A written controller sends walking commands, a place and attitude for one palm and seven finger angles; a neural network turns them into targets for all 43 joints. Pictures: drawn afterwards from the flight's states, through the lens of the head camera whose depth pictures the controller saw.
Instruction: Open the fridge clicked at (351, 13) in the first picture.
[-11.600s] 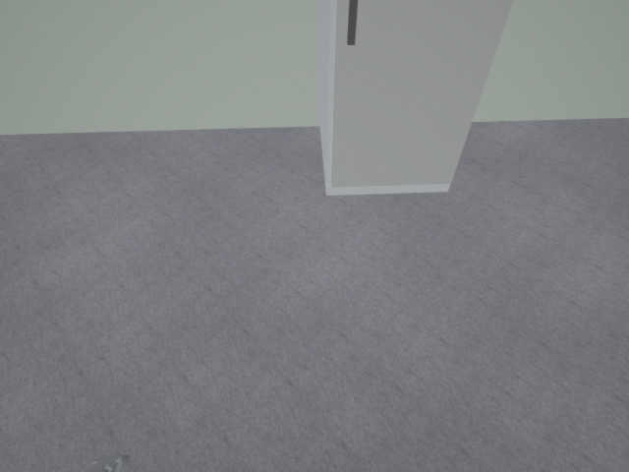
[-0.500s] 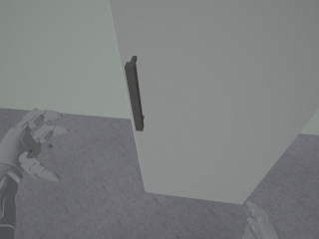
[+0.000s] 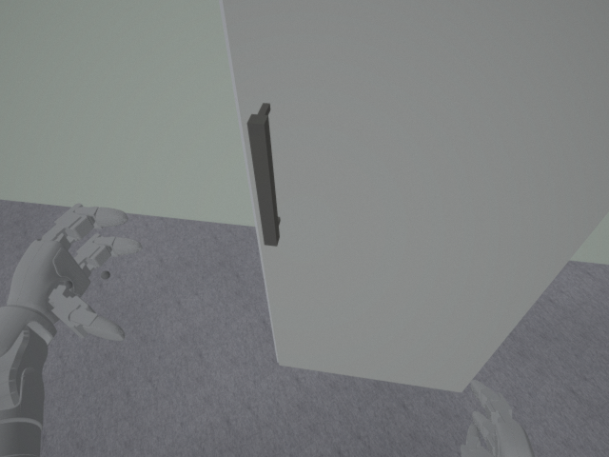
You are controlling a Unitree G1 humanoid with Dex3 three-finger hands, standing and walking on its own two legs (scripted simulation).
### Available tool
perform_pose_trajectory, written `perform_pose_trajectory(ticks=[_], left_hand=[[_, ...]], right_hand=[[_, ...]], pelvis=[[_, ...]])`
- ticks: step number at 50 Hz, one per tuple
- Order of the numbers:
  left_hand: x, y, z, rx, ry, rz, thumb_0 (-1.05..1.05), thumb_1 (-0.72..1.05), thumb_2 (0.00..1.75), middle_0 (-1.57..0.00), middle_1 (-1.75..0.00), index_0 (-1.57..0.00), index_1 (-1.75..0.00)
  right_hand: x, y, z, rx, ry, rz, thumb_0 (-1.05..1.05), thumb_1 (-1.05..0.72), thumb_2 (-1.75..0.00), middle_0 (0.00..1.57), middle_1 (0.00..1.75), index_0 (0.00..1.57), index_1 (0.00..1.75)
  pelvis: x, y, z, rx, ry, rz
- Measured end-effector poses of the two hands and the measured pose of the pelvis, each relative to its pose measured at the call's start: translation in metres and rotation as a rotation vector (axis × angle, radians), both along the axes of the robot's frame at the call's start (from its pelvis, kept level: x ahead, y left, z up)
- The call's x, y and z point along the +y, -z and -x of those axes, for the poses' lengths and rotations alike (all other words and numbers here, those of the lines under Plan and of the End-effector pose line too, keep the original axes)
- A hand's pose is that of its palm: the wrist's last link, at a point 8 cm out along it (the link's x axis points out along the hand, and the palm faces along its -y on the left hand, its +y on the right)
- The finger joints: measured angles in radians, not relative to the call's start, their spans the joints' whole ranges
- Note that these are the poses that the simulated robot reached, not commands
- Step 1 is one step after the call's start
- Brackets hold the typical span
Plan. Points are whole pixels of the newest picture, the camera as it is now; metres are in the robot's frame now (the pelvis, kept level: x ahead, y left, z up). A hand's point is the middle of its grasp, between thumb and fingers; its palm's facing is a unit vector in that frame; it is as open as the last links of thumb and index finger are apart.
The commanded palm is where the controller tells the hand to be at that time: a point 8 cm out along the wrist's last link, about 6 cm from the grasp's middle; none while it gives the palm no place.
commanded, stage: move the hooked fingers beside the handle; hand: left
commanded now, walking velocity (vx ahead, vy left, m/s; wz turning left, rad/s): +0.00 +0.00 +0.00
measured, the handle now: (268, 181) +0.49 +0.11 +0.11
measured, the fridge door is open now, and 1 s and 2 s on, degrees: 0 0 0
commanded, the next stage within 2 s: none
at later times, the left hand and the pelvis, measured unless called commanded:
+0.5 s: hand (158, 240) +0.34 +0.23 +0.13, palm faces -0.05 -1.00 -0.02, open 14.0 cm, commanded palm +0.32 +0.28 +0.12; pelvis +0.00 +0.01 +0.00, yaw -1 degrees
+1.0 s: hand (189, 220) +0.38 +0.20 +0.12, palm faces -0.06 -1.00 +0.00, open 14.0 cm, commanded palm +0.36 +0.25 +0.12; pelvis +0.01 +0.00 +0.00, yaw -1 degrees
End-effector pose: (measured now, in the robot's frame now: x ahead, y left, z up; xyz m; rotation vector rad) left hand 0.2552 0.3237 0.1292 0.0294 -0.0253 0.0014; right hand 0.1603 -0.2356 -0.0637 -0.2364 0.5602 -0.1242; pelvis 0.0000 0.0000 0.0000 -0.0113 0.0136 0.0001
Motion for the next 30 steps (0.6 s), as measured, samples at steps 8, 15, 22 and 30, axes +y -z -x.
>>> perform_pose_trajectory(ticks=[8, 15, 22, 30], left_hand=[[-0.011, 0.002, -0.025, -0.001, 0.032, 0.010, -0.01, -0.50, 0.30, -0.30, -1.20, -0.30, -1.20], [-0.024, 0.001, -0.042, -0.003, 0.051, 0.014, -0.01, -0.50, 0.30, -0.30, -1.20, -0.30, -1.20], [-0.033, 0.005, -0.057, 0.017, 0.047, 0.015, -0.01, -0.50, 0.30, -0.30, -1.20, -0.30, -1.20], [-0.051, 0.003, -0.073, 0.005, 0.063, 0.017, -0.01, -0.50, 0.30, -0.30, -1.20, -0.30, -1.20]], right_hand=[[0.001, 0.003, 0.010, 0.029, 0.018, 0.007, 0.01, -0.90, -0.90, 0.21, 0.30, 0.20, 0.30], [0.002, 0.007, 0.021, 0.054, 0.041, -0.004, 0.01, -0.90, -0.90, 0.21, 0.30, 0.20, 0.30], [0.001, 0.013, 0.028, 0.096, 0.053, -0.006, 0.01, -0.90, -0.90, 0.21, 0.30, 0.20, 0.30], [-0.002, 0.017, 0.028, 0.121, 0.059, -0.011, 0.01, -0.90, -0.90, 0.21, 0.30, 0.20, 0.30]], pelvis=[[0.003, 0.001, 0.003, 0.008, 0.004, -0.001], [0.005, 0.000, 0.001, 0.018, 0.014, -0.005], [0.006, 0.000, -0.001, 0.030, 0.015, -0.008], [0.004, 0.000, -0.005, 0.043, 0.017, -0.011]])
